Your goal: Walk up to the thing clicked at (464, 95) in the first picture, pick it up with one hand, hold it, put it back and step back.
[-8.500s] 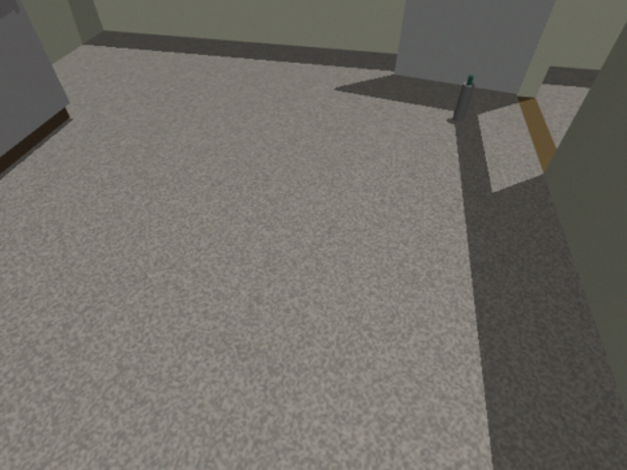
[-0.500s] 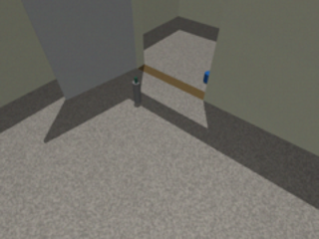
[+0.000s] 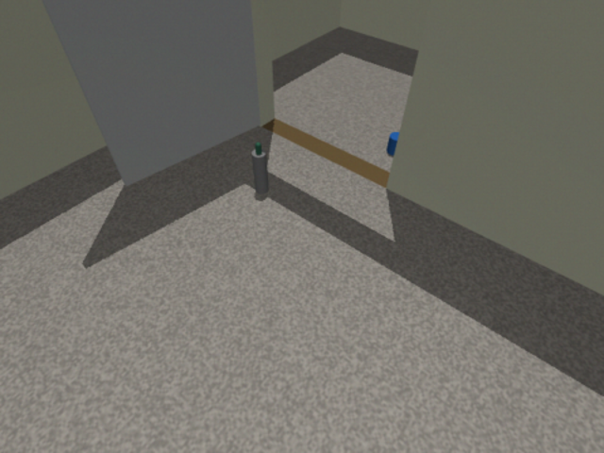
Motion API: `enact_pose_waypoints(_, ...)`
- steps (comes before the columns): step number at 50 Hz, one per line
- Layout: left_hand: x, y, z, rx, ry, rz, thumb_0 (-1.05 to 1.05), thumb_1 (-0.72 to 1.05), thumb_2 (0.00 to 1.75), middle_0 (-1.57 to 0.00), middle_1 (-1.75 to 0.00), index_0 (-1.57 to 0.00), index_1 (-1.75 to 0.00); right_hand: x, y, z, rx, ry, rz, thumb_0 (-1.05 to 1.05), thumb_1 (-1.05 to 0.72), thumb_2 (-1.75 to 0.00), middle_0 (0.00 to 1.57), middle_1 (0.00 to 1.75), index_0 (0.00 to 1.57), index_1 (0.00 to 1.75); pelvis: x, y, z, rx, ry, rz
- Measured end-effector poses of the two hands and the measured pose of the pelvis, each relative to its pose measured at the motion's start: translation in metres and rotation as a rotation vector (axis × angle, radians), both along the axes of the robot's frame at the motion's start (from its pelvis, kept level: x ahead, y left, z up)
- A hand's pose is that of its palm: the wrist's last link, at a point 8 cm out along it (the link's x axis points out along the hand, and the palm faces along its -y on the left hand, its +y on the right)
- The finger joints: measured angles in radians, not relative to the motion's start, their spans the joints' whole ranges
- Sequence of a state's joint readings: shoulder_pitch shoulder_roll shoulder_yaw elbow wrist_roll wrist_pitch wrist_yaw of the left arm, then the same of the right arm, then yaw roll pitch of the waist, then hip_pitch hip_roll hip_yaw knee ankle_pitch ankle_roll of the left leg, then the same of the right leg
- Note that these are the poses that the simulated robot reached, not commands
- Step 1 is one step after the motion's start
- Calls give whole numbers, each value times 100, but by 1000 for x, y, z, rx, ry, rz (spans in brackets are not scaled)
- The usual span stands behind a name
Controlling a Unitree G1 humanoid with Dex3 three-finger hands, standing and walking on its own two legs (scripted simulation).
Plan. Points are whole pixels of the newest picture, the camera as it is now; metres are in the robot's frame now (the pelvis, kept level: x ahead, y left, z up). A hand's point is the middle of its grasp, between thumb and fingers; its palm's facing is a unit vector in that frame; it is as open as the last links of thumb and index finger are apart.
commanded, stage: stand
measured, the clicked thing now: (260, 167) +1.43 +0.19 -0.64
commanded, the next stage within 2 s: none
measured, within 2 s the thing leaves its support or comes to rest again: neither
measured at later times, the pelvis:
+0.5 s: pelvis +0.00 +0.00 +0.00, yaw +0 degrees
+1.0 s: pelvis +0.00 +0.00 +0.00, yaw +0 degrees
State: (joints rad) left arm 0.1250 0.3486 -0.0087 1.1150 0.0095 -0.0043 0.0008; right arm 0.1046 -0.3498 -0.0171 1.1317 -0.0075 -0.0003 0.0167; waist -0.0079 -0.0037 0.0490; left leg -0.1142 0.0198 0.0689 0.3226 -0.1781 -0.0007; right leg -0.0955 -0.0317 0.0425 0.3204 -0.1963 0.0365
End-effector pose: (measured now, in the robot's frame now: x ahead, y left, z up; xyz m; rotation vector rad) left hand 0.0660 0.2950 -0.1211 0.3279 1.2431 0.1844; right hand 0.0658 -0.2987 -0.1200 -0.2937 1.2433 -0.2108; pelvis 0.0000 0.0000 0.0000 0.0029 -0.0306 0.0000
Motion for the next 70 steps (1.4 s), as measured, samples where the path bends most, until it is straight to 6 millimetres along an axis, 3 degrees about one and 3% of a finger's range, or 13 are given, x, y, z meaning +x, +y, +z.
enact_pose_waypoints(21,6,2,1,4,-18,0,1,91,90,-20,-30,-20,-30,12,3,2,0,-24,10,1,-90,-90,20,30,20,30,4,2,0,-2,-1,3)
enact_pose_waypoints(44,-4,5,-1,-1,2,11,1,91,90,-20,-30,-20,-30,2,6,1,-2,-1,8,1,-90,-90,20,30,20,30,2,4,0,-1,-4,7)
enact_pose_waypoints(70,-6,3,0,-1,-7,7,1,91,90,-20,-30,-20,-30,4,4,1,-1,-20,9,1,-90,-90,20,30,20,30,-1,3,0,-1,-8,5)
